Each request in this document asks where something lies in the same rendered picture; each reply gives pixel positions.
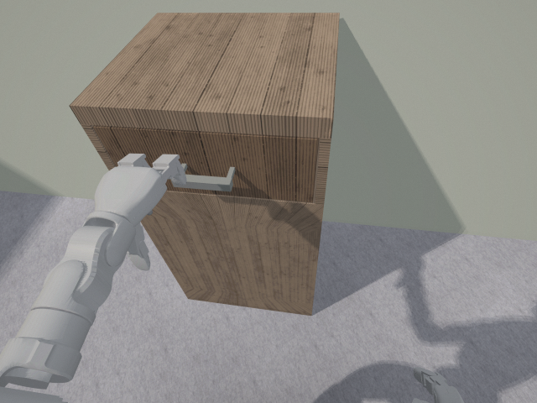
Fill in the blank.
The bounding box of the robot left hand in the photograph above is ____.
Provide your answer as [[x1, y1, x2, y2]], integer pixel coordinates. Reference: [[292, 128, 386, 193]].
[[94, 154, 187, 270]]

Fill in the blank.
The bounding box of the handle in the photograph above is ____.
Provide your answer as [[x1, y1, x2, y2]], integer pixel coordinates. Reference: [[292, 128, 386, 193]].
[[171, 164, 235, 191]]

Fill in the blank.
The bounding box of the robot right hand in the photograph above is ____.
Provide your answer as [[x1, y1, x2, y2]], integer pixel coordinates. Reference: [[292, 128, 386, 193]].
[[412, 367, 464, 403]]

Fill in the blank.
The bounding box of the robot left upper arm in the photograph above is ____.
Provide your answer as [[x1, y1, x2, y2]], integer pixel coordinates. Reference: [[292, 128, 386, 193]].
[[0, 386, 68, 403]]

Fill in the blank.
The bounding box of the drawer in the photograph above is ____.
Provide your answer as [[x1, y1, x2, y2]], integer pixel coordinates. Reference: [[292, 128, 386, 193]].
[[93, 125, 319, 202]]

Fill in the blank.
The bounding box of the cabinet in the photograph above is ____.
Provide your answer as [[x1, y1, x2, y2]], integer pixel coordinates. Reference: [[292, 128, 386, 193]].
[[70, 13, 340, 316]]

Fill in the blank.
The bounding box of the left robot forearm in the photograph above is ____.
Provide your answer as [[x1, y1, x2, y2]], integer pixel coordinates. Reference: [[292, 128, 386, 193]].
[[0, 211, 136, 390]]

